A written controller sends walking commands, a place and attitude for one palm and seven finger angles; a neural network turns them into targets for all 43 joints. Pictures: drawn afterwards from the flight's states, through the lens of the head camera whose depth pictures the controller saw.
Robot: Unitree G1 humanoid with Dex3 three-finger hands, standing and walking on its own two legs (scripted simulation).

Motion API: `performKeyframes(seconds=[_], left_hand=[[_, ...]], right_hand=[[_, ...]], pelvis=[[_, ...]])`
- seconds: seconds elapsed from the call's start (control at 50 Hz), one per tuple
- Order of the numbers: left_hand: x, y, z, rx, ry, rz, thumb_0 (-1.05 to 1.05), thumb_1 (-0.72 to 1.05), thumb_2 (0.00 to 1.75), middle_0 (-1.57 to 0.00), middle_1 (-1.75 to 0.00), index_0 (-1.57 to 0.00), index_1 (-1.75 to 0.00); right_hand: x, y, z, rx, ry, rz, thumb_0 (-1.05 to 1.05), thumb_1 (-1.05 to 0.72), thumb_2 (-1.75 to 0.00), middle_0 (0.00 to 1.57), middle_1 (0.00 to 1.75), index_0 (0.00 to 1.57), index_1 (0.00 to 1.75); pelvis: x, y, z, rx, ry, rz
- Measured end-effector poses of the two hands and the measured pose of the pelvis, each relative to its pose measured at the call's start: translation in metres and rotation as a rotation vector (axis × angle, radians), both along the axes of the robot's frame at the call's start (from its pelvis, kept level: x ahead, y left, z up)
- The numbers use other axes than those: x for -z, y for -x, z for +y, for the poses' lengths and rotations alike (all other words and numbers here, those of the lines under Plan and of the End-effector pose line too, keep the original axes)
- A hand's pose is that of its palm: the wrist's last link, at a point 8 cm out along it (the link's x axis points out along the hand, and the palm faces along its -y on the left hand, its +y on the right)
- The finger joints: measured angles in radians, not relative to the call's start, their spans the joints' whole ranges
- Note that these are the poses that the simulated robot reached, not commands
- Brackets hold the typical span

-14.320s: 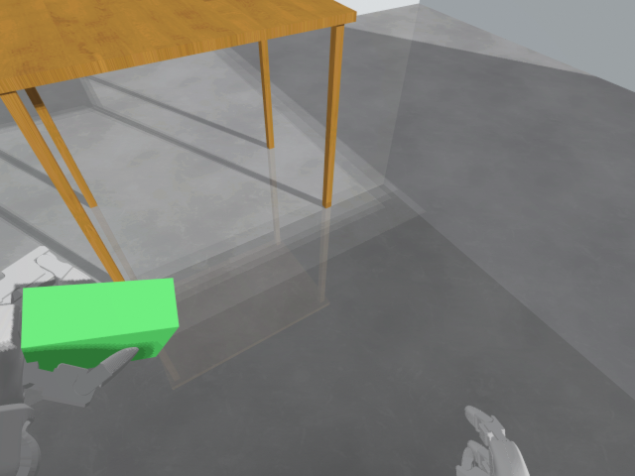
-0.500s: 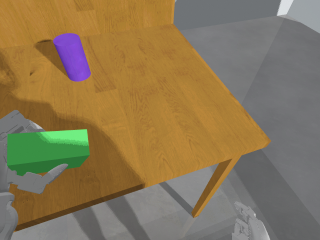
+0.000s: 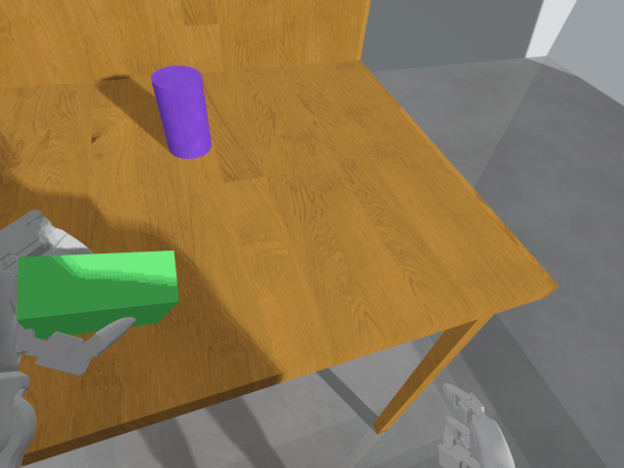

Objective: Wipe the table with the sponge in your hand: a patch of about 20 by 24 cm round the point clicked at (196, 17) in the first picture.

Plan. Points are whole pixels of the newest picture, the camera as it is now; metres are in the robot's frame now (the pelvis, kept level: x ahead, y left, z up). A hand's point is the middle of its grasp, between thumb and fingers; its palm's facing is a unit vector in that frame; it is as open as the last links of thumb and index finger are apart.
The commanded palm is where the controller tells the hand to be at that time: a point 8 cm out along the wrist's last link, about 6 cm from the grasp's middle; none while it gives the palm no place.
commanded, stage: come to a stop and stand still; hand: left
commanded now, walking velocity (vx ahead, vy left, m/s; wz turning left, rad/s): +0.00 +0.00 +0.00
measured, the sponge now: (123, 295) +0.23 +0.22 +0.15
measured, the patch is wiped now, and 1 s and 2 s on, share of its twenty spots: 0.05 0.05 0.05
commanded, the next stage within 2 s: look again from close up in 0.04 s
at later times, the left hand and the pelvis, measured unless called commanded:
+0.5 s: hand (62, 302) +0.21 +0.26 +0.16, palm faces +0.41 -0.86 -0.32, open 9.2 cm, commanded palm +0.15 +0.29 +0.18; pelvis +0.00 +0.01 +0.00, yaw +0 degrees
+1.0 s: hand (119, 305) +0.21 +0.21 +0.17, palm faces +0.41 -0.84 -0.35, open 9.2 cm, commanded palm +0.15 +0.23 +0.18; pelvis +0.00 -0.05 +0.00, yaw +0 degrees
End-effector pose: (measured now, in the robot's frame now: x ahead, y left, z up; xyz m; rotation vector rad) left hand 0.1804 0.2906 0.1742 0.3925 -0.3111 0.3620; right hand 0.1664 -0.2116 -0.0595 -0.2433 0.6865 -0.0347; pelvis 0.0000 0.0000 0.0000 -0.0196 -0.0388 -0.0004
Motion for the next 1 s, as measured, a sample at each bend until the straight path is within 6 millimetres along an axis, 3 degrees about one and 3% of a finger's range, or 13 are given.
performKeyframes(seconds=[0.28,0.66,0.84,1.0], left_hand=[[0.001,0.007,0.008,0.0,-0.01,0.007,-0.01,-0.43,1.06,-0.81,-1.42,-0.82,-1.42],[0.002,0.007,0.006,-0.028,-0.006,0.02,-0.01,-0.43,1.06,-0.81,-1.41,-0.82,-1.41],[-0.003,0.006,-0.016,-0.038,-0.019,0.02,-0.01,-0.43,1.06,-0.81,-1.42,-0.82,-1.42],[-0.005,0.007,-0.045,-0.024,-0.031,0.037,0.0,-0.43,1.06,-0.81,-1.42,-0.81,-1.42]], right_hand=[[0.005,0.017,0.001,0.034,0.006,0.029,0.01,-0.9,-0.9,0.2,0.3,0.2,0.3],[0.003,0.004,-0.001,0.022,-0.005,0.013,0.01,-0.9,-0.9,0.2,0.3,0.2,0.3],[0.008,-0.001,-0.013,-0.008,-0.047,0.026,0.01,-0.9,-0.9,0.2,0.3,0.2,0.3],[0.009,-0.003,-0.05,0.02,-0.027,0.019,0.01,-0.9,-0.9,0.2,0.3,0.2,0.3]], pelvis=[[0.0,0.005,0.007,-0.005,0.007,-0.001],[-0.001,0.005,0.001,-0.003,-0.002,-0.004],[-0.001,0.005,-0.021,-0.01,-0.001,-0.006],[0.002,0.005,-0.047,-0.004,-0.001,0.014]])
